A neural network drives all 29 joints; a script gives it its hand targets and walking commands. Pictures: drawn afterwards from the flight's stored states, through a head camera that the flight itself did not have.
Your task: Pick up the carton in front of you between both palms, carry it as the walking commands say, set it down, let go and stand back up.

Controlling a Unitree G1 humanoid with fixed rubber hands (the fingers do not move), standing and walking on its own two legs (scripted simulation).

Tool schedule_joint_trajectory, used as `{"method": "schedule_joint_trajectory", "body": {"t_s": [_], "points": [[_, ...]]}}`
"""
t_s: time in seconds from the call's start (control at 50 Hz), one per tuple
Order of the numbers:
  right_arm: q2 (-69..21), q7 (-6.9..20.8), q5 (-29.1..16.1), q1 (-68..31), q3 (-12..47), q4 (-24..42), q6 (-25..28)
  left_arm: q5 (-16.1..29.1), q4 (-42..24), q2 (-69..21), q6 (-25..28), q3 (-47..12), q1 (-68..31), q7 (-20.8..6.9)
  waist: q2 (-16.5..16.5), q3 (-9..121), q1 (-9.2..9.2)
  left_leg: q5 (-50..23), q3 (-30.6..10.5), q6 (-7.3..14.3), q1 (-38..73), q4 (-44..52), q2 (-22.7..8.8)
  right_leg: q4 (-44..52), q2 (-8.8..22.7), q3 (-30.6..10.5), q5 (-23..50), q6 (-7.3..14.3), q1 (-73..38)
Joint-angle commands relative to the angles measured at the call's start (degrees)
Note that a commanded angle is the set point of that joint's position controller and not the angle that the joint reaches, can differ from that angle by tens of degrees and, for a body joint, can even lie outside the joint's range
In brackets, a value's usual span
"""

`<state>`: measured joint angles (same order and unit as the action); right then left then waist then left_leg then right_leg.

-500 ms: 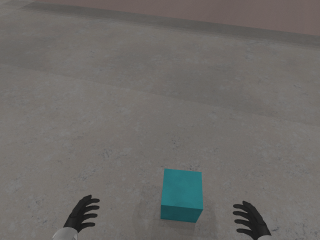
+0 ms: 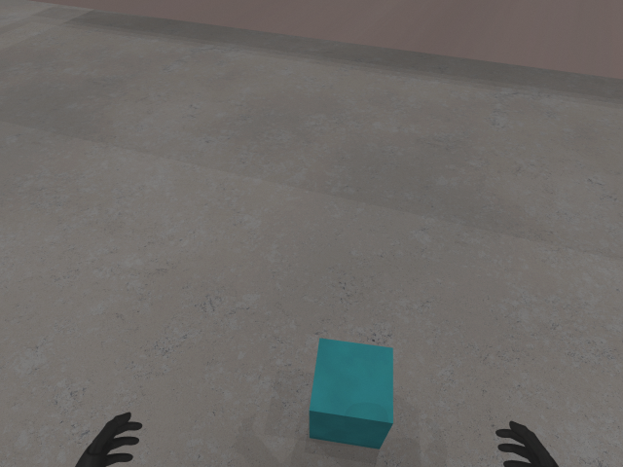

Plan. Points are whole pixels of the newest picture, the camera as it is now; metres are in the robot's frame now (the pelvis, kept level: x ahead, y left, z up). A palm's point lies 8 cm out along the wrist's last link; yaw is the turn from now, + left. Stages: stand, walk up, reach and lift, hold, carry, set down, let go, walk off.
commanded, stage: stand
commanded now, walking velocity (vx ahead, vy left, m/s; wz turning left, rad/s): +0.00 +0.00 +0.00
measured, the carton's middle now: (349, 394) +0.45 -0.09 -0.64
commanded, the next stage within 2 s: none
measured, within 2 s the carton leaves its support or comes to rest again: neither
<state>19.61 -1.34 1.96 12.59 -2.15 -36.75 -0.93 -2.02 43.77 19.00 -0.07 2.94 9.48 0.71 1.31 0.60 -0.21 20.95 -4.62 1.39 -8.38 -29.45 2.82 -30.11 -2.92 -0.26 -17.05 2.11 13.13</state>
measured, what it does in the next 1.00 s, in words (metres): stands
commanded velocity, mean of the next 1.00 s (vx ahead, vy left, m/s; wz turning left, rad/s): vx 0.00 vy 0.00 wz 0.00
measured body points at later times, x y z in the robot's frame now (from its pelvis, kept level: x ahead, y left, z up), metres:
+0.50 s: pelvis -0.01 +0.00 +0.01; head -0.01 +0.00 +0.46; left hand +0.12 +0.30 -0.10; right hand +0.12 -0.30 -0.09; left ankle -0.06 +0.11 -0.73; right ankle -0.01 -0.10 -0.73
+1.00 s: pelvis -0.03 +0.00 +0.01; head -0.04 +0.00 +0.46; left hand +0.07 +0.32 -0.10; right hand +0.08 -0.30 -0.10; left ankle -0.06 +0.11 -0.73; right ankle -0.01 -0.10 -0.73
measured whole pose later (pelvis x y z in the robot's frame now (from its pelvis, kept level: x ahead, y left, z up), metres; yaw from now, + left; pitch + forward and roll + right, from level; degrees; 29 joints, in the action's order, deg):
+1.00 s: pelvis -0.03 +0.00 +0.01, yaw +0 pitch -3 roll +0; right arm 21.7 -1.2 1.0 9.1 0.0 -53.4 0.9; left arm -0.9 59.8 21.3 0.5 1.4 6.3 0.4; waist 0.6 -1.3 -0.3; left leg 14.0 -4.1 1.4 -3.4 -20.6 2.8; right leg -21.3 -2.4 -1.6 -10.0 1.6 8.1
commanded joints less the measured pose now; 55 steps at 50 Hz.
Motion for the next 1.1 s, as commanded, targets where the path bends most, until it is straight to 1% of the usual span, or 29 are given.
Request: {"method": "schedule_joint_trajectory", "body": {"t_s": [0.0,0.02,0.06,0.1,0.12,0.14,0.18,0.2,0.22,0.24,0.28,0.34,0.4,0.5,0.54,0.56,0.6,0.62,0.64,0.68,0.76,0.82,0.84,0.86,0.88,0.9,0.94,1.0,1.08], "points": [[6.44,-0.23,-0.75,-2.22,-1.44,2.65,1.16,0.11,-0.80,10.52,1.60,2.37,-1.97,0.64,-2.46,4.67,-0.22,-17.24,-4.91,-1.06,-4.43,2.67,-4.88,5.45,8.85,-10.42,21.27,-0.10,-9.68],[7.43,-0.41,-0.48,-1.03,-1.43,1.87,1.51,0.36,-0.02,9.45,1.28,2.40,-1.09,0.70,0.28,4.10,-0.12,-17.76,-3.54,-1.24,-4.73,1.90,-5.22,5.57,9.93,-11.95,20.87,1.10,-8.59],[8.20,-0.36,-0.69,-1.31,-1.53,1.08,2.03,-0.28,0.25,10.27,1.05,2.54,-3.50,0.63,-0.05,2.76,0.65,-22.42,-4.76,-0.90,-2.57,3.50,-5.61,3.54,7.88,-9.39,24.48,0.74,-8.34],[9.11,-0.68,-0.37,-1.25,-1.45,-0.31,1.99,0.14,0.56,9.72,1.03,2.22,-3.18,0.40,0.12,0.18,-0.60,-26.00,-5.33,-0.04,-2.50,3.81,-6.59,3.35,7.13,-8.09,24.16,0.41,-5.46],[9.49,-0.77,-0.83,-1.49,-1.82,-0.20,1.79,0.21,0.75,8.10,1.09,1.49,-3.45,0.54,0.23,1.77,1.06,-25.37,-5.95,-0.47,-0.50,4.08,-6.50,3.89,6.90,-8.10,24.37,-0.01,-5.65],[9.23,-0.78,-0.54,-2.62,-1.51,-0.24,1.95,0.64,1.44,8.47,0.84,1.72,-2.81,0.30,-3.04,4.11,-0.13,-24.49,-5.00,-0.42,-0.57,3.18,-6.35,4.50,6.87,-7.32,23.96,-0.57,-7.73],[9.01,-0.66,-0.63,-1.68,-1.65,-0.99,1.55,0.16,2.09,10.36,0.94,2.07,-3.42,0.57,0.48,2.47,0.54,-22.03,-5.22,-0.93,-1.57,4.35,-6.53,4.49,7.21,-8.60,23.80,0.21,-7.38],[8.97,-1.06,-0.18,-2.67,-1.37,-1.96,1.73,0.41,2.67,8.85,1.07,2.15,-3.23,0.26,-1.24,1.22,-0.22,-22.63,-5.97,-0.07,-2.26,5.28,-7.08,4.29,7.72,-8.73,23.85,0.35,-7.92],[8.70,-0.74,-0.50,-2.25,-1.23,-1.54,1.92,0.37,2.32,9.40,0.86,1.93,-5.32,0.51,-3.12,2.79,0.69,-22.18,-5.04,-0.80,-0.51,5.55,-6.81,4.64,7.19,-8.35,22.52,-0.48,-7.78],[9.33,-0.76,-0.27,-2.56,-1.33,-1.98,1.88,0.54,3.18,10.04,1.02,2.06,-3.98,0.68,0.57,3.02,0.32,-23.87,-5.66,-0.56,-0.15,5.33,-7.20,4.86,7.20,-8.76,23.61,-0.22,-7.81],[9.00,-0.79,-0.41,-2.97,-0.90,-2.97,1.97,0.34,5.02,8.92,1.31,1.21,-2.43,0.68,-1.59,1.72,-0.20,-23.77,-5.66,-0.88,0.04,6.44,-6.59,5.55,6.80,-7.18,22.40,-0.80,-8.29],[9.91,-0.69,-0.17,-2.53,-1.20,-3.94,1.92,0.68,5.74,8.85,1.25,0.95,-4.13,0.18,-1.03,1.78,0.35,-18.60,-5.74,-0.84,-0.64,7.47,-6.29,7.05,7.96,-8.42,17.28,-0.86,-8.62],[9.84,-0.76,-0.43,-2.51,-0.67,-6.11,1.88,0.71,6.61,10.93,1.16,1.50,-3.16,0.38,-1.55,2.69,-0.90,-20.48,-5.30,-0.35,-0.89,7.41,-6.39,7.22,7.67,-8.57,20.36,-0.78,-10.61],[10.44,-0.82,-0.85,-3.67,-0.26,-8.29,2.08,0.71,8.02,9.93,0.80,1.04,-5.90,0.13,0.95,-2.96,0.23,-20.04,-5.84,-0.18,-2.08,9.66,-7.11,7.41,7.54,-7.92,18.17,-0.25,-6.97],[10.42,-0.72,-0.93,-3.15,-0.67,-8.03,2.39,0.97,9.14,11.22,1.60,1.43,-4.28,0.00,-0.27,1.03,0.30,-19.08,-6.38,-0.01,-0.68,9.45,-7.95,8.06,8.10,-9.38,18.53,0.50,-9.09],[10.12,-0.73,-0.90,-1.96,-0.17,-8.49,2.16,0.96,9.26,11.81,1.42,1.32,-4.60,-0.07,-0.39,0.81,-0.15,-16.52,-5.39,-0.68,-0.48,9.43,-6.60,9.49,7.78,-9.92,15.55,-0.57,-9.40],[10.47,-0.62,-0.56,-3.23,-0.48,-8.92,2.29,0.83,9.04,9.97,1.27,0.68,-6.42,-0.12,-3.78,0.42,0.02,-13.92,-6.64,-0.26,-1.58,11.15,-7.17,9.15,8.07,-9.15,13.51,-0.51,-8.79],[11.02,-0.55,-0.70,-5.97,-0.50,-9.52,2.29,1.17,9.69,10.41,1.16,0.80,-6.26,-0.01,-0.13,-1.29,-0.98,-16.00,-6.13,0.14,-2.62,11.34,-7.67,9.19,8.08,-9.49,15.78,-0.31,-8.25],[10.87,-0.41,-0.36,-4.23,-0.22,-9.71,2.42,1.56,9.84,9.45,0.94,0.55,-5.69,-0.11,1.43,0.12,0.17,-15.17,-5.84,-0.37,-0.91,10.36,-7.40,9.88,7.93,-9.10,15.01,-0.38,-8.38],[10.82,-0.41,-0.88,-3.90,0.11,-10.86,2.54,1.01,11.08,12.19,1.17,1.14,-5.23,-0.13,-2.17,0.89,-0.81,-15.92,-6.04,0.04,0.48,12.05,-7.75,10.08,7.84,-8.83,12.94,-0.81,-8.47],[10.97,-0.20,-1.02,-3.99,0.04,-12.42,2.35,0.98,11.82,11.34,1.15,0.64,-5.27,0.06,0.25,-0.47,-0.23,-15.61,-6.23,-0.19,-0.47,11.82,-7.96,9.62,8.21,-9.03,14.90,-0.16,-8.27],[12.07,-0.24,-0.81,-3.92,0.00,-13.25,2.51,1.01,12.59,11.02,0.91,0.43,-4.14,-0.09,-2.07,-0.74,-0.91,-14.08,-6.47,0.38,-0.35,13.06,-8.07,10.91,8.26,-9.87,12.52,-0.20,-8.17],[10.92,-0.16,-1.42,-4.20,0.18,-13.16,2.43,1.19,12.26,12.00,1.19,0.00,-6.45,-0.05,-0.65,-1.44,0.37,-12.96,-7.08,0.09,-0.27,12.77,-7.32,11.62,8.38,-10.30,11.83,-0.47,-7.79],[10.52,0.01,-0.77,-6.41,0.46,-13.35,2.75,1.39,13.13,11.61,1.22,-0.12,-6.33,-0.21,-2.54,1.44,-0.69,-12.92,-6.91,0.46,-0.05,12.29,-7.76,11.49,8.48,-9.74,11.92,-0.36,-8.93],[11.35,-0.09,-0.86,-6.46,-0.05,-12.48,2.63,0.87,13.21,10.76,1.19,0.04,-5.83,-0.01,-0.20,0.06,0.35,-12.53,-6.01,0.36,0.85,12.09,-7.16,11.93,8.33,-10.43,10.81,-0.68,-7.61],[10.77,-0.10,-1.13,-5.63,0.43,-13.57,2.45,0.92,12.67,12.75,1.22,0.34,-7.24,-0.04,-3.15,-1.84,0.50,-15.42,-6.59,0.50,1.13,12.08,-7.84,12.21,8.47,-9.93,14.79,-0.47,-6.36],[12.90,-0.06,-1.05,-5.42,-0.12,-14.39,2.44,1.12,13.46,13.18,1.19,0.15,-6.50,-0.07,1.77,-2.13,0.30,-13.67,-6.38,0.11,-0.50,13.16,-8.01,11.92,8.55,-9.48,13.18,-0.10,-7.14],[12.30,0.17,-0.98,-4.27,-0.23,-14.72,1.95,1.24,14.33,12.95,1.48,0.36,-5.38,0.05,-3.12,-1.34,0.14,-9.01,-6.15,0.73,-0.09,13.07,-7.40,14.62,8.49,-11.03,5.27,-0.42,-7.58],[11.31,0.13,-0.94,-6.11,0.40,-15.42,2.30,1.44,13.92,12.10,1.51,-0.11,-7.77,0.01,-1.80,-1.44,0.06,-12.75,-5.98,0.69,-0.37,12.71,-7.73,13.45,9.08,-11.12,9.72,-0.02,-7.86]]}}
